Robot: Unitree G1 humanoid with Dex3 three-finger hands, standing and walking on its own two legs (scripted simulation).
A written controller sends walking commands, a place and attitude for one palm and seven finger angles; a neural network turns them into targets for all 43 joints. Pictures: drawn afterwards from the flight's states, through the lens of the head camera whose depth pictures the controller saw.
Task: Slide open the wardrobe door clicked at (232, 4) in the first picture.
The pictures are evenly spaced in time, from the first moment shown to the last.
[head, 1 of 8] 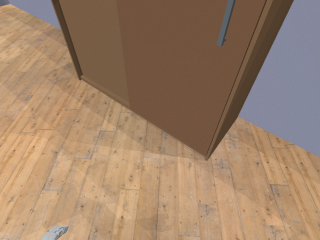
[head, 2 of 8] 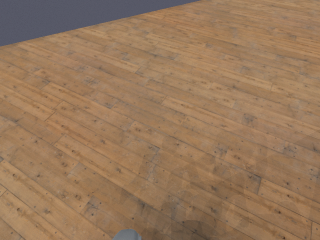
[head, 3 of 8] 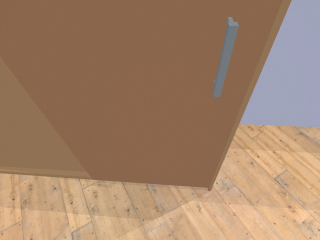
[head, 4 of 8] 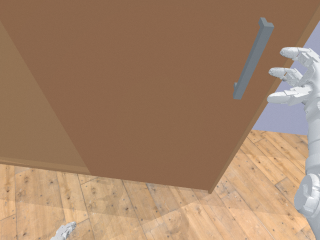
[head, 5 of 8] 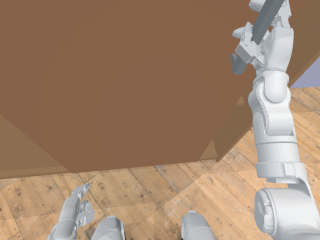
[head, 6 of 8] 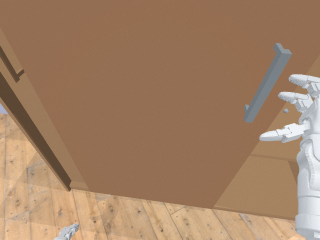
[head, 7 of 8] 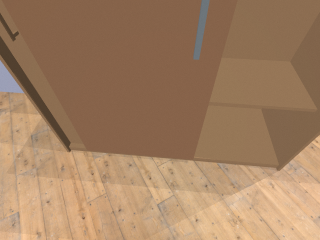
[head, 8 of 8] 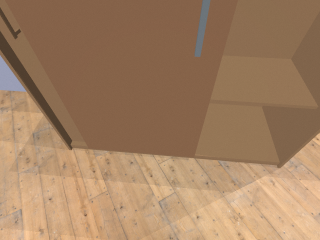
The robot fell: no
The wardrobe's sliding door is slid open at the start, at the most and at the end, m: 0.00 0.58 0.58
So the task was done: yes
